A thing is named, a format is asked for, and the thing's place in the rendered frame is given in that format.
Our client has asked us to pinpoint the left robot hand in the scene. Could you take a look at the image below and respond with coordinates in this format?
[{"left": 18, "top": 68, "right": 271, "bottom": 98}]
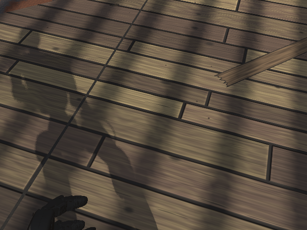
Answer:
[{"left": 27, "top": 195, "right": 96, "bottom": 230}]

